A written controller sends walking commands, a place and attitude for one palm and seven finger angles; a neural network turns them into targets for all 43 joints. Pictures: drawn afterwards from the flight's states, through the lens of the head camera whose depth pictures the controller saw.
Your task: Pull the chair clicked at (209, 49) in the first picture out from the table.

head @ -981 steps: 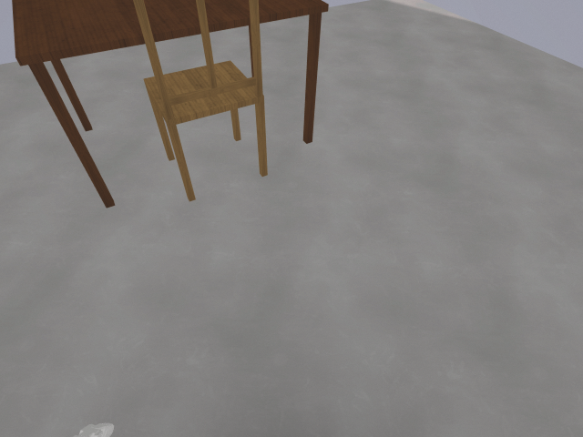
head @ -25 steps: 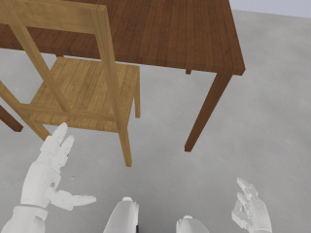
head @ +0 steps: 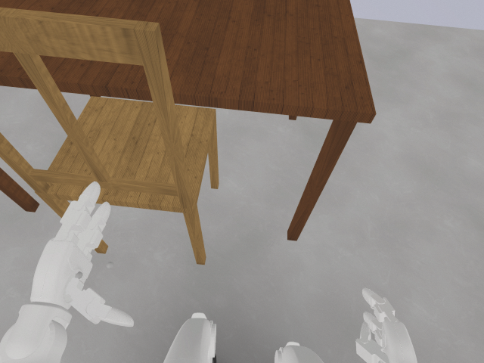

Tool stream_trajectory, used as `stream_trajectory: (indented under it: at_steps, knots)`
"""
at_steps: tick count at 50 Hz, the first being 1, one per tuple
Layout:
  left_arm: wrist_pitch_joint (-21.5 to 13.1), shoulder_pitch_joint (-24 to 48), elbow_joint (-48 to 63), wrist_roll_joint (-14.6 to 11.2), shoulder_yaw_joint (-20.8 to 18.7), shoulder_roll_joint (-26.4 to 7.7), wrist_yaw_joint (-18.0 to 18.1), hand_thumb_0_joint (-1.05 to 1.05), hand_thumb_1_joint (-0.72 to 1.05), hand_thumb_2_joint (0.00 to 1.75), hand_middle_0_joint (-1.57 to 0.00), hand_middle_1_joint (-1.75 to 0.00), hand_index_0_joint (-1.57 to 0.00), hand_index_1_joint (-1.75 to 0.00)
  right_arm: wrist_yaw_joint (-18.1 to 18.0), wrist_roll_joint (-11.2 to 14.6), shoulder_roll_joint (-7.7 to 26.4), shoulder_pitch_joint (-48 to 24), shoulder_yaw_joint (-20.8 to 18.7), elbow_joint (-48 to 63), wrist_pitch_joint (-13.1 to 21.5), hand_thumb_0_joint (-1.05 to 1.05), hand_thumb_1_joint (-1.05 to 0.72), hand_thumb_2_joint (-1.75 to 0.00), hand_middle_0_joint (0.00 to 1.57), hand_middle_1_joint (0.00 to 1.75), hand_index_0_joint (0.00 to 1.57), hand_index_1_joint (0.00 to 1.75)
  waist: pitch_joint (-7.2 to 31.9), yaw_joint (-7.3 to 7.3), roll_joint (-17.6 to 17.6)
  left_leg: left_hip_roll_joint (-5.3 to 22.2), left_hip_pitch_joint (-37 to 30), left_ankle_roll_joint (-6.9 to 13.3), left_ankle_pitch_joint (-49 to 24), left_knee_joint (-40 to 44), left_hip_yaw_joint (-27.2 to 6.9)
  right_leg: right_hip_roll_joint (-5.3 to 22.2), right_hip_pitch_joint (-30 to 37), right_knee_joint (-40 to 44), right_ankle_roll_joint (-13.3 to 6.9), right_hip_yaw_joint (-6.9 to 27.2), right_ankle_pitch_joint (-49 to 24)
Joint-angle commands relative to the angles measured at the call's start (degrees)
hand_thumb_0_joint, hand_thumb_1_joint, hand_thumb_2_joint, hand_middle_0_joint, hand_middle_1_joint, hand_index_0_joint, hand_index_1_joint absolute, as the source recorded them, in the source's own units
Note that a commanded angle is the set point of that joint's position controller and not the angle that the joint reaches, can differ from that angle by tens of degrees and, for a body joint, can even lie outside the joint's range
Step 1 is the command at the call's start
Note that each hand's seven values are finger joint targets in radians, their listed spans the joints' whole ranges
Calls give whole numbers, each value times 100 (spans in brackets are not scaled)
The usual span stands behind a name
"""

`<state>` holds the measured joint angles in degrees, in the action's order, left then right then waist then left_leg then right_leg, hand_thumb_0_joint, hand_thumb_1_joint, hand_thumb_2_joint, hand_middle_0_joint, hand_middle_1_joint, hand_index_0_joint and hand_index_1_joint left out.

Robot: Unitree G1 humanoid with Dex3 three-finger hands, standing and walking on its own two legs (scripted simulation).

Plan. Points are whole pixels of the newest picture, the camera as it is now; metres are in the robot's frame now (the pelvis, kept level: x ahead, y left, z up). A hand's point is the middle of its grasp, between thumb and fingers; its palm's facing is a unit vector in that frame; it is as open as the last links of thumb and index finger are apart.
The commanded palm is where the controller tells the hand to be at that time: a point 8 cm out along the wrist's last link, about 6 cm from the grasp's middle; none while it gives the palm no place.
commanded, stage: raise the hand toward the chair's back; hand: left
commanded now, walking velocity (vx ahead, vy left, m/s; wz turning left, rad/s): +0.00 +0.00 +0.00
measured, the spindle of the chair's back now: (73, 130) +0.50 +0.37 +0.03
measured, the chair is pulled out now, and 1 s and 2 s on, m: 0.00 0.00 0.00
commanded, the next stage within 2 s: aim the fingers beside a spindle in 0.48 s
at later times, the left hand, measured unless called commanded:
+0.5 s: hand (123, 266) +0.24 +0.19 +0.05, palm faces -0.01 -1.00 -0.05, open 16.9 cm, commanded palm +0.22 +0.24 +0.06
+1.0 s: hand (137, 252) +0.27 +0.18 +0.04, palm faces -0.03 -1.00 -0.03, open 16.9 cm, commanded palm +0.25 +0.23 +0.04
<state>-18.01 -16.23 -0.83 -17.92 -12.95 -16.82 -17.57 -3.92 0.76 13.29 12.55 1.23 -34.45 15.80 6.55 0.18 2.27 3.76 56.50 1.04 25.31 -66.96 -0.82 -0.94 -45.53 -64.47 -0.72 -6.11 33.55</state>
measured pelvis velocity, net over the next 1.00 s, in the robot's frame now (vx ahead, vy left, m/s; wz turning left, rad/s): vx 0.00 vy -0.01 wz -0.01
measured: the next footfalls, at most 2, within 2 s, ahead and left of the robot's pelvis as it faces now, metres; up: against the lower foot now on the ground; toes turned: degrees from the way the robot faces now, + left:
none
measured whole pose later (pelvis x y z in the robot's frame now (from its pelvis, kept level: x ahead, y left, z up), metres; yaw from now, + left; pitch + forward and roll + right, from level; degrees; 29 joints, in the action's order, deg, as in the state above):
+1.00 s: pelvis +0.00 -0.01 -0.01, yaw -1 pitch +16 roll -3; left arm -19.9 -9.2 -7.3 -16.1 -10.9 -15.2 -15.5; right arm -3.5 0.7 14.3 12.2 0.9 -34.7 15.3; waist 7.5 0.8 2.2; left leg 4.1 59.5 0.4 25.7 -69.0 -0.3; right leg -1.2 -49.5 -68.1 -1.4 -5.3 34.6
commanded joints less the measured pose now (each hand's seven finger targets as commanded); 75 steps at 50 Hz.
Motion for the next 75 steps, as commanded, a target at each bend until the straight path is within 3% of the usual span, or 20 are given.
stream_trajectory:
  at_steps: [1, 5, 9, 13, 16, 19, 24, 29, 33, 39, 43, 49, 50, 52, 54, 56, 59, 61, 73, 75]
  knots:
    - [-403, 338, 1112, -103, -462, -791, 7, 0, -50, 30, -6, -8, -6, -8, -41, 57, 816, -187, -378, 857, 329, 0, -90, -90, 20, 30, 20, 30, 1448, 2, 211, -204, -1970, -38, -935, 1034, -342, -171, -94, 1011, -20, 333, -1258]
    - [-463, 281, 1143, -88, -480, -818, 41, 0, -50, 30, -6, -8, -6, -8, -26, 61, 809, -193, -401, 858, 334, 0, -90, -90, 20, 30, 20, 30, 1490, -28, 268, -219, -1951, -35, -1070, 978, -272, -153, -11, 1002, -16, 400, -1412]
    - [-510, 305, 967, -74, -509, -825, 67, 0, -50, 30, -6, -8, -6, -8, -29, 66, 830, -172, -414, 807, 312, 0, -90, -90, 20, 30, 20, 30, 1383, 34, 70, -226, -1800, -15, -1026, 893, -240, -168, -31, 1017, -2, 450, -1417]
    - [-535, 350, 936, -73, -428, -764, 62, 0, -50, 30, -6, -8, -6, -8, -18, 81, 811, -216, -397, 848, 302, 0, -90, -90, 20, 30, 20, 30, 1269, 22, 188, -235, -1742, -25, -883, 906, -198, -139, -68, 1072, 12, 518, -1278]
    - [-535, 403, 959, -64, -436, -791, 59, 0, -50, 30, -6, -8, -6, -8, -38, 80, 821, -211, -401, 866, 288, 0, -90, -90, 20, 30, 20, 30, 1345, 55, 2, -231, -1710, -9, -886, 854, -186, -125, -20, 1103, 32, 582, -1285]
    - [-563, 466, 1126, -59, -493, -881, 57, 0, -50, 30, -6, -8, -6, -8, -49, 78, 824, -209, -395, 865, 292, 0, -90, -90, 20, 30, 20, 30, 1484, 9, 219, -241, -1796, 0, -1006, 833, -187, -143, 34, 1042, 10, 566, -1417]
    - [-545, 439, 912, -70, -470, -821, 49, 0, -50, 30, -6, -8, -6, -8, -59, 89, 809, -226, -383, 839, 278, 0, -90, -90, 20, 30, 20, 30, 1336, 42, -19, -249, -1619, 0, -876, 781, -180, -132, 23, 1111, 32, 657, -1288]
    - [-530, 459, 952, -69, -459, -834, 12, 0, -50, 30, -6, -8, -6, -8, -66, 91, 811, -236, -378, 856, 275, 0, -90, -90, 20, 30, 20, 30, 1396, 35, 50, -249, -1671, 11, -932, 787, -190, -132, 28, 1091, 31, 645, -1366]
    - [-559, 949, 684, -48, -302, -709, -1, 0, -50, 30, -6, -8, -6, -8, -79, 74, 834, -227, -346, 793, 310, 0, -90, -90, 20, 30, 20, 30, 1221, 135, -39, -245, -1475, 0, -732, 673, -196, -106, -217, 1070, 45, 693, -1132]
    - [-586, 1069, 627, 18, -406, -861, 42, 0, -50, 30, -6, -8, -6, -8, -62, 57, 869, -194, -368, 786, 312, 0, -90, -90, 20, 30, 20, 30, 1528, 46, 76, -234, -1539, 9, -858, 638, -203, -129, -219, 916, 10, 644, -1258]
    - [-589, 1161, 661, 52, -336, -770, 122, 0, -50, 30, -6, -8, -6, -8, -22, 52, 858, -214, -368, 803, 281, 0, -90, -90, 20, 30, 20, 30, 1641, 17, 165, -229, -1658, -12, -895, 687, -221, -129, -285, 824, 1, 550, -1338]
    - [-619, 1486, 495, 152, -168, -642, 267, 0, -50, 30, -6, -8, -6, -8, 1, 14, 889, -185, -366, 765, 239, 0, -90, -90, 20, 30, 20, 30, 1619, 110, 75, -224, -1567, 6, -760, 628, -265, -151, -516, 735, -12, 490, -1201]
    - [-632, 1431, 415, 166, -244, -690, 283, 0, -50, 30, -6, -8, -6, -8, 12, 21, 884, -176, -370, 767, 226, 0, -90, -90, 20, 30, 20, 30, 1661, 56, 28, -215, -1554, -12, -743, 644, -256, -145, -506, 728, -12, 490, -1169]
    - [-666, 1644, 499, 220, -21, -526, 309, 0, -50, 30, -6, -8, -6, -8, 25, 19, 875, -208, -369, 770, 224, 0, -90, -90, 20, 30, 20, 30, 1698, 109, 220, -211, -1684, -13, -730, 649, -271, -137, -637, 683, -18, 447, -1154]
    - [-639, 1794, 337, 273, -12, -558, 364, 0, -50, 30, -6, -8, -6, -8, 17, 6, 899, -167, -369, 737, 217, 0, -90, -90, 20, 30, 20, 30, 1672, 154, 69, -206, -1595, 3, -647, 613, -305, -153, -713, 666, -19, 441, -1073]
    - [-651, 2021, 194, 317, 31, -516, 394, 0, -50, 30, -6, -8, -6, -8, 22, 11, 896, -180, -362, 702, 196, 0, -90, -90, 20, 30, 20, 30, 1644, 149, 63, -198, -1592, -11, -554, 630, -318, -151, -817, 658, -21, 432, -979]
    - [-653, 2140, 273, 386, 19, -556, 474, 0, -50, 30, -6, -8, -6, -8, 35, -16, 918, -150, -376, 719, 183, 0, -90, -90, 20, 30, 20, 30, 1960, 75, 255, -197, -1757, -22, -662, 630, -359, -156, -807, 565, -50, 406, -1037]
    - [-615, 2015, 97, 409, 78, -450, 515, 0, -50, 30, -6, -8, -6, -8, 71, -12, 887, -142, -374, 713, 142, 0, -90, -90, 20, 30, 20, 30, 1910, 68, 148, -185, -1814, -37, -775, 662, -358, -154, -780, 575, -47, 374, -1159]
    - [-760, 2775, -308, 542, 151, -365, 643, 0, -50, 30, -6, -8, -6, -8, 135, -47, 870, -130, -391, 622, -72, 0, -90, -90, 20, 30, 20, 30, 2041, 178, 66, -221, -1600, -15, -909, 386, -245, -142, -891, 449, -32, 439, -1390]
    - [-807, 2778, -371, 539, 109, -403, 628, 0, -50, 30, -6, -8, -6, -8, 134, -55, 866, -103, -396, 599, -68, 0, -90, -90, 20, 30, 20, 30, 2114, 138, 115, -213, -1636, -31, -1007, 356, -256, -143, -901, 400, -44, 436, -1472]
